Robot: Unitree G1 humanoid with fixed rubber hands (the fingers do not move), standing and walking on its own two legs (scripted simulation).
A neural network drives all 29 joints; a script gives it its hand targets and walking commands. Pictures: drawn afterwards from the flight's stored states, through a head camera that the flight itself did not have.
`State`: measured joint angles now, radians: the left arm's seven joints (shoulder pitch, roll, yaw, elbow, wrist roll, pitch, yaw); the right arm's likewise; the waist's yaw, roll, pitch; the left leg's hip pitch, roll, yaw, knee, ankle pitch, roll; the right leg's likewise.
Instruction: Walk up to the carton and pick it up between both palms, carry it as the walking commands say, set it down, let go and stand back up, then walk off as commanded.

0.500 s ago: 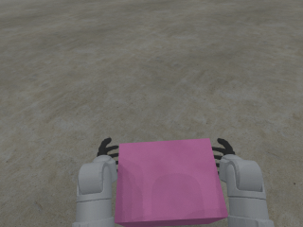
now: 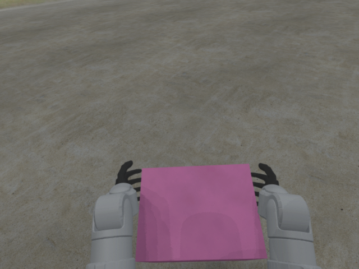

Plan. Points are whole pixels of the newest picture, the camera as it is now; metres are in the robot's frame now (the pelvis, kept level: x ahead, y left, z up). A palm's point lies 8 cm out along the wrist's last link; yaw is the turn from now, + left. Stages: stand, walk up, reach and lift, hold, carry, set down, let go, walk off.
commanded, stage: carry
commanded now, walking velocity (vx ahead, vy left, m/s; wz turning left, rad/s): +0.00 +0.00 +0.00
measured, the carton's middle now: (197, 217) +0.27 -0.01 -0.01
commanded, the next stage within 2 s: none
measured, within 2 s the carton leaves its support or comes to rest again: neither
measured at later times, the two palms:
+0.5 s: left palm (124, 224) +0.21 +0.14 +0.07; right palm (284, 226) +0.21 -0.17 +0.06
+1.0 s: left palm (148, 255) +0.16 +0.08 +0.07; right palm (329, 257) +0.15 -0.23 +0.06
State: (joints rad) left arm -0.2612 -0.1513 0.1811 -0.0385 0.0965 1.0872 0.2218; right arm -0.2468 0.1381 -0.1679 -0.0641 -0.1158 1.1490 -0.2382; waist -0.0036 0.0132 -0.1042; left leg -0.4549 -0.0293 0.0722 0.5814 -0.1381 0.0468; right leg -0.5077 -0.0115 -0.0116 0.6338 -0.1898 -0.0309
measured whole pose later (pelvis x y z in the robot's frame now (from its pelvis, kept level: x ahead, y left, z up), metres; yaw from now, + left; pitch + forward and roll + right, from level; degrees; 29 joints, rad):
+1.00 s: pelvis -0.13 -0.07 +0.00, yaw +0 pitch +4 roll +1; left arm -0.28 -0.16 0.21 -0.25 0.07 1.21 0.23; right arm -0.28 0.16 -0.15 -0.25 -0.07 1.26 -0.29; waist -0.01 0.00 0.00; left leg -0.44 0.09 0.15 0.66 -0.28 -0.01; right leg -0.59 0.01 -0.12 0.83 -0.35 -0.02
